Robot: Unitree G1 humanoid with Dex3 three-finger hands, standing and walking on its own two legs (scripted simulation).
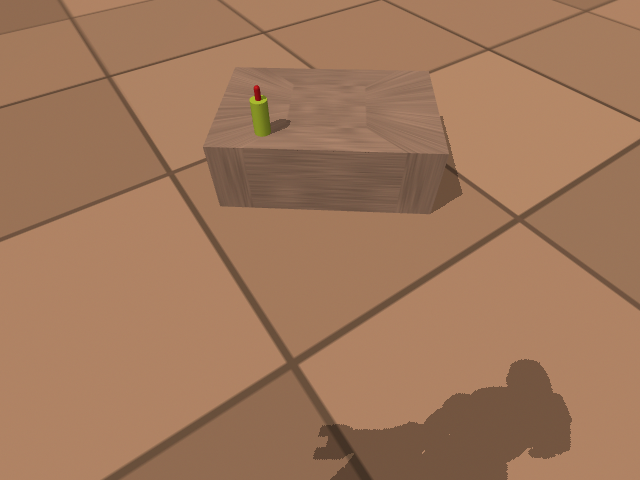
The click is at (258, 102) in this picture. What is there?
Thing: necked bottle
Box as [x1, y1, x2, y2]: [249, 85, 270, 136]
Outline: 256,85 254,86 255,94 249,100 255,134 263,136 270,132 266,97 259,93 259,87
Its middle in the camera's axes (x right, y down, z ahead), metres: -0.22 -0.49 +1.48
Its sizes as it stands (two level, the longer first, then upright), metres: 0.066 0.066 0.198
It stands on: a support 0.33 m high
